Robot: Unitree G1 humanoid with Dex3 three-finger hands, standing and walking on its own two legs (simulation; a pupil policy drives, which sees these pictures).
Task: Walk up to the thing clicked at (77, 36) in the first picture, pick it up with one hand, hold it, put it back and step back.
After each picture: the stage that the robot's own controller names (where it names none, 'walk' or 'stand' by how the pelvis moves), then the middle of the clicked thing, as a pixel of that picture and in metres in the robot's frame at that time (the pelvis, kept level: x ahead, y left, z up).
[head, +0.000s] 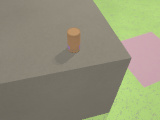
stand; (73, 40) +0.63 +0.06 -0.03
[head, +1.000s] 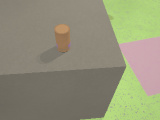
rise first; (62, 38) +0.57 +0.12 +0.00
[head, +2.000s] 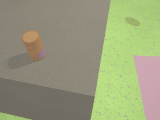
rise first; (34, 46) +0.49 +0.22 +0.01
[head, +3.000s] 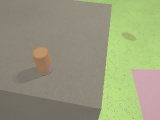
stand; (42, 61) +0.47 +0.19 -0.02
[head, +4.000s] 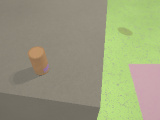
stand; (39, 61) +0.47 +0.20 -0.02
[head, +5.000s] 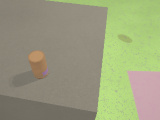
stand; (38, 65) +0.47 +0.20 -0.03
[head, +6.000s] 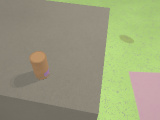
stand; (40, 65) +0.46 +0.19 -0.03
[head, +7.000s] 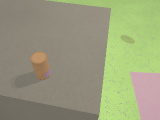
rise first; (41, 66) +0.46 +0.19 -0.03
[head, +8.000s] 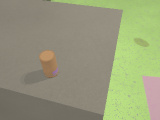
rise first; (49, 64) +0.47 +0.19 -0.02
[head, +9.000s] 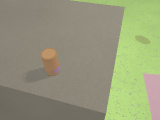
go down; (51, 62) +0.47 +0.18 -0.02
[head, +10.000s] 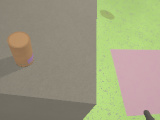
go down; (22, 50) +0.46 +0.17 +0.02
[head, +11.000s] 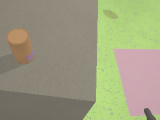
approach; (21, 47) +0.47 +0.18 +0.03
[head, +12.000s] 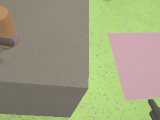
close in; (2, 28) +0.50 +0.19 +0.07
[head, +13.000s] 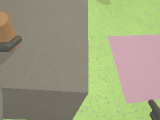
lift; (3, 32) +0.50 +0.19 +0.06
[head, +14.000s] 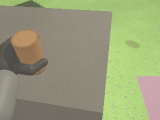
lift; (30, 53) +0.34 +0.15 +0.21
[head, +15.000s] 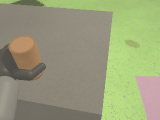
hold; (28, 59) +0.33 +0.16 +0.19
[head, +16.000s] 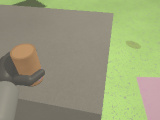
hold; (28, 65) +0.33 +0.17 +0.16
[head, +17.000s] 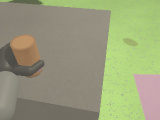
crouch; (28, 56) +0.36 +0.17 +0.17
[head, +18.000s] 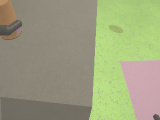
lower; (4, 18) +0.48 +0.21 +0.19
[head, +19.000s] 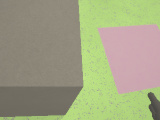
lower; out of the picture +0.54 +0.22 +0.07
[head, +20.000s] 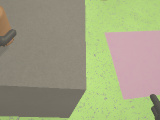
lower; out of the picture +0.51 +0.20 +0.06
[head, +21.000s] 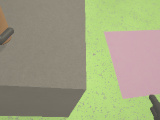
lower; out of the picture +0.52 +0.20 +0.06
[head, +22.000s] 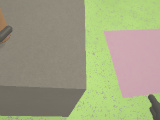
lower; out of the picture +0.52 +0.20 +0.06
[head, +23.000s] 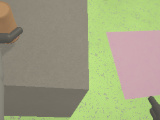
loosen; (4, 24) +0.52 +0.18 +0.06
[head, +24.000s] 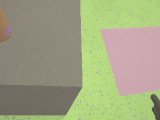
rise; out of the picture +0.52 +0.19 +0.07
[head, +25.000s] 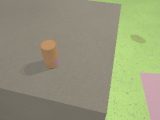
sink last; (50, 54) +0.49 +0.17 +0.02
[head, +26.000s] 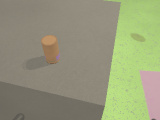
stand; (51, 50) +0.52 +0.17 +0.02
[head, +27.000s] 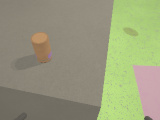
stand; (42, 48) +0.50 +0.18 +0.03
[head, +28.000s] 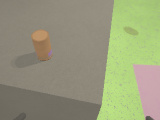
stand; (42, 45) +0.51 +0.18 +0.03
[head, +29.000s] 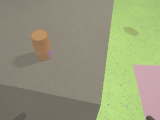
stand; (41, 45) +0.51 +0.18 +0.04
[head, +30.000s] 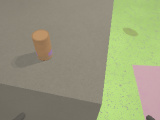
stand; (42, 45) +0.51 +0.18 +0.04
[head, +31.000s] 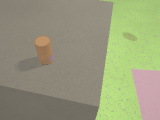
stand; (44, 50) +0.51 +0.18 +0.01
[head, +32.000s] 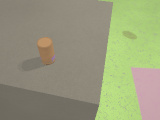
walk; (46, 51) +0.53 +0.17 -0.02
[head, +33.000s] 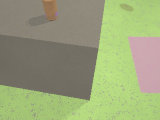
walk; (50, 7) +0.75 +0.19 -0.01
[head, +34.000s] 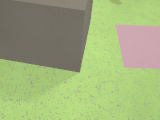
walk; out of the picture +1.07 +0.25 -0.01
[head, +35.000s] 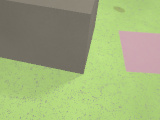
stand; out of the picture +1.14 +0.21 -0.02
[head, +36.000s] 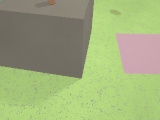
stand; out of the picture +1.13 +0.23 -0.03
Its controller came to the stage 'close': yes
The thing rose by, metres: 0.21
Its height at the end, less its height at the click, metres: +0.00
